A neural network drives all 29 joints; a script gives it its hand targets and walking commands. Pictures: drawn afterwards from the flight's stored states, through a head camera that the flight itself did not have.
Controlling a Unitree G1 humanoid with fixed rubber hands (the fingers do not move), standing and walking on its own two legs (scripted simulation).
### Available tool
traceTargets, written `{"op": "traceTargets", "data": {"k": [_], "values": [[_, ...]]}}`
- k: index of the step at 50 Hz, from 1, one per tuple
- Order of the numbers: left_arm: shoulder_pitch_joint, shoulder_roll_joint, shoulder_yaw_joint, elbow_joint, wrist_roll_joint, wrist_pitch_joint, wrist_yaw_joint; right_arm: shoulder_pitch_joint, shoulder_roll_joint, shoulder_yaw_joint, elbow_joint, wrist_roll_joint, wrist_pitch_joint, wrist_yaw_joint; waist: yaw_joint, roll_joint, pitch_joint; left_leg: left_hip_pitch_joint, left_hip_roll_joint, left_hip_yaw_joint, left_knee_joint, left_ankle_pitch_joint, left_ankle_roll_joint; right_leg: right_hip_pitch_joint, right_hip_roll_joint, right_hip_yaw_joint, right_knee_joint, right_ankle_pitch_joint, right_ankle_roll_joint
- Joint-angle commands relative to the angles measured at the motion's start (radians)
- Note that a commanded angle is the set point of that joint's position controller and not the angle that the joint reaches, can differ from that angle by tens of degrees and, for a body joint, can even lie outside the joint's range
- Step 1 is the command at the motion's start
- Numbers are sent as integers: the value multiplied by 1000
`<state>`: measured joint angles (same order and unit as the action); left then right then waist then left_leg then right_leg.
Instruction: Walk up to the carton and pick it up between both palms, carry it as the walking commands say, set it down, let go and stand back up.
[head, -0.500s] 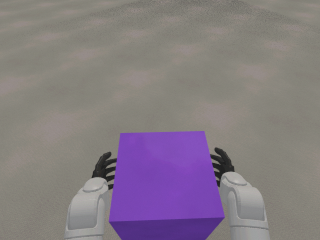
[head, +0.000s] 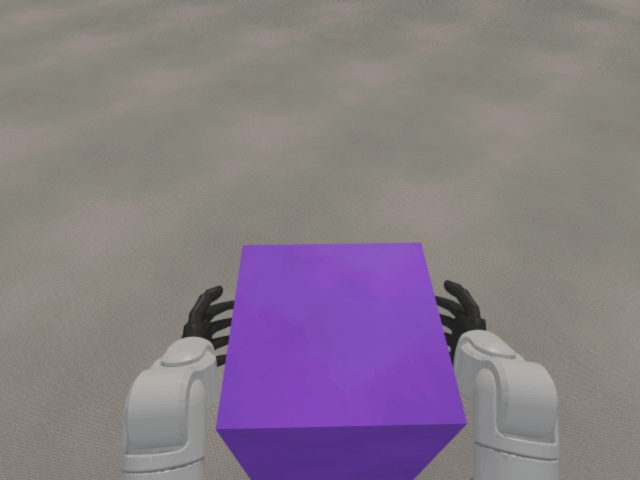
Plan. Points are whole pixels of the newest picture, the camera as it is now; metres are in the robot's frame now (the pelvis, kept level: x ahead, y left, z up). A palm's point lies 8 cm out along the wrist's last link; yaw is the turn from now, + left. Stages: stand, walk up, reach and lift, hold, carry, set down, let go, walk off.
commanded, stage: carry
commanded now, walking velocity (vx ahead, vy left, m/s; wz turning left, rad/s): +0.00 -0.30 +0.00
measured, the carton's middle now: (333, 369) +0.27 -0.01 +0.01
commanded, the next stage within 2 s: none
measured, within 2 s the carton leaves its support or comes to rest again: neither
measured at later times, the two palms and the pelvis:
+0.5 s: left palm (314, 365) +0.25 +0.01 +0.08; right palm (584, 349) +0.26 -0.29 +0.08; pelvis -0.02 -0.14 +0.00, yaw +0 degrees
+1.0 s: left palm (478, 409) +0.20 -0.15 +0.08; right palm out of the picture +0.21 -0.45 +0.09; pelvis -0.06 -0.30 +0.01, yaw +0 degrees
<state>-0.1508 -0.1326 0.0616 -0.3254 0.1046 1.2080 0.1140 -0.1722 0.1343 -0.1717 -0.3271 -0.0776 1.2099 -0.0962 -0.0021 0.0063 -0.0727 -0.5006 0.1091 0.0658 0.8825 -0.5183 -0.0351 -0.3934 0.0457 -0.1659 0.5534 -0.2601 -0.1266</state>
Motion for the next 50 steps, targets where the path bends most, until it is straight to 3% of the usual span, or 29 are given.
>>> {"op": "traceTargets", "data": {"k": [1, 2, 6, 7, 8, 9, 10, 11, 12, 13, 15, 20, 22, 24, 25, 26, 27, 28, 30, 32, 36, 38, 39, 40, 41, 42, 44, 47, 50], "values": [[-456, -896, -651, -130, -400, -21, -257, -472, 895, 790, -115, 423, 2, 273, 15, -88, -309, -129, -23, 23, 97, -25, 16, 371, -265, 246, -108, 552, -99], [-455, -915, -658, -142, -404, -27, -254, -495, 907, 801, -141, 440, -3, 274, 18, -66, -345, -78, -26, 21, 57, 0, 22, 366, -261, 239, -103, 557, -113], [-417, -890, -666, -144, -388, -27, -248, -435, 873, 779, -128, 412, 1, 270, 18, -122, -348, 105, -46, 42, -236, 61, 61, 303, -241, 219, -134, 463, -56], [-434, -897, -682, -135, -394, -23, -249, -429, 865, 766, -123, 403, 2, 272, 5, -57, -340, 194, -20, 52, -416, 206, 66, 261, -212, 171, -74, 453, -55], [-428, -883, -684, -137, -391, -23, -248, -375, 872, 755, -81, 385, 4, 274, -15, -1, -351, 403, 76, -25, -508, 365, 86, 75, -177, 132, 15, 395, -5], [-422, -877, -698, -134, -392, -23, -249, -389, 861, 741, -83, 386, -3, 279, -22, 179, -348, 623, 318, -318, -529, 581, 161, -208, -122, 122, 157, 14, 73], [-474, -873, -721, -187, -415, -21, -253, -322, 871, 725, -47, 366, -9, 277, -18, 376, -311, 530, 559, -608, -521, 850, 330, -326, -59, 181, 480, -298, 133], [-505, -908, -734, -183, -419, -25, -258, -353, 894, 735, -59, 364, -5, 275, -10, 228, -266, 461, 516, -501, -514, 878, 327, -305, -112, 323, 623, -245, 113], [-448, -906, -707, -146, -415, -23, -266, -393, 897, 740, -102, 368, -7, 272, -14, 62, -243, 429, 448, -398, -508, 800, 278, -312, -99, 335, 618, -222, 120], [-459, -929, -713, -155, -428, -29, -270, -395, 896, 743, -108, 372, -8, 274, -10, 9, -253, 425, 388, -301, -506, 708, 216, -301, -104, 322, 593, -191, 134], [-464, -911, -716, -179, -430, -33, -271, -428, 900, 757, -154, 383, -16, 273, -1, 94, -257, 400, 286, -138, -463, 756, 140, -251, -100, 223, 471, -116, 172], [-451, -880, -710, -165, -427, -27, -258, -389, 835, 722, -118, 355, -3, 272, -27, 272, -256, 383, 236, -68, -432, 949, 102, -74, -41, 56, 164, -133, 183], [-401, -872, -697, -120, -411, -15, -258, -346, 827, 717, -77, 344, 0, 274, -23, 356, -240, 369, 235, -58, -416, 838, 75, -25, -55, 55, -17, -79, 174], [-388, -888, -688, -95, -416, -14, -260, -350, 841, 721, -58, 333, 3, 273, -10, 222, -280, 256, 157, 13, -284, 637, 25, 187, -48, 37, -196, 7, 155], [-369, -881, -677, -72, -416, -11, -266, -351, 841, 733, -51, 338, 0, 272, -1, 43, -277, 114, 117, 12, -173, 437, -8, 291, -161, 140, -226, 126, 134], [-374, -886, -665, -65, -401, -24, -274, -419, 856, 763, -96, 349, 0, 269, 22, -314, -289, -138, -59, 130, 33, -54, -49, 387, -371, 399, -193, 527, 15], [-404, -905, -658, -107, -399, -42, -272, -463, 898, 788, -100, 375, 3, 276, 28, -428, -290, -164, -63, 20, 283, -259, -14, 338, -374, 387, -124, 781, -96], [-454, -934, -663, -146, -409, -50, -269, -512, 932, 811, -126, 408, -7, 279, 23, -327, -309, -172, -60, -31, 357, -231, 17, 376, -339, 311, -82, 875, -104], [-454, -943, -658, -178, -413, -58, -272, -542, 936, 839, -202, 446, -24, 275, 9, -201, -305, -170, -31, -14, 305, -85, 23, 390, -287, 198, -61, 772, -56], [-406, -910, -623, -150, -389, -58, -268, -483, 910, 822, -157, 433, -20, 264, 11, -204, -338, -124, -38, 37, 178, -24, 11, 409, -242, 173, -60, 644, -52], [-359, -896, -648, -143, -371, -53, -258, -427, 873, 800, -151, 411, -16, 266, 24, -183, -346, 103, -66, 62, -144, 45, 54, 298, -270, 227, -112, 526, -113], [-400, -901, -689, -155, -382, -46, -253, -366, 860, 771, -104, 378, -12, 273, -2, -101, -304, 276, -38, 74, -460, 242, 74, 182, -200, 153, -54, 324, -67], [-403, -892, -704, -128, -376, -40, -251, -363, 849, 749, -70, 375, -7, 283, -18, 47, -302, 501, 95, -81, -560, 318, 95, -49, -153, 142, 42, 117, -8], [-404, -881, -716, -133, -377, -36, -246, -316, 831, 719, -25, 365, -5, 290, -9, 306, -311, 670, 434, -464, -557, 510, 173, -313, -73, 111, 304, -250, 72], [-442, -880, -733, -135, -388, -28, -254, -334, 852, 722, -21, 357, -12, 297, -16, 282, -216, 452, 512, -529, -578, 583, 296, -345, -70, 217, 537, -289, 109], [-455, -886, -731, -141, -403, -29, -258, -312, 863, 721, -28, 349, -15, 296, -24, 178, -200, 387, 455, -462, -565, 645, 294, -304, -79, 306, 650, -212, 105], [-509, -937, -730, -153, -427, -40, -267, -428, 920, 741, -65, 390, -21, 300, -14, 52, -207, 368, 357, -248, -560, 568, 204, -306, -86, 340, 703, -126, 142], [-530, -923, -738, -203, -442, -47, -261, -456, 900, 743, -134, 392, -29, 292, -8, 134, -247, 404, 222, -67, -478, 743, 138, -252, -69, 188, 541, -84, 192], [-450, -887, -723, -162, -419, -28, -247, -366, 844, 716, -73, 365, -8, 291, -14, 237, -249, 350, 241, -52, -484, 784, 130, -145, -107, 148, 372, -113, 202]]}}
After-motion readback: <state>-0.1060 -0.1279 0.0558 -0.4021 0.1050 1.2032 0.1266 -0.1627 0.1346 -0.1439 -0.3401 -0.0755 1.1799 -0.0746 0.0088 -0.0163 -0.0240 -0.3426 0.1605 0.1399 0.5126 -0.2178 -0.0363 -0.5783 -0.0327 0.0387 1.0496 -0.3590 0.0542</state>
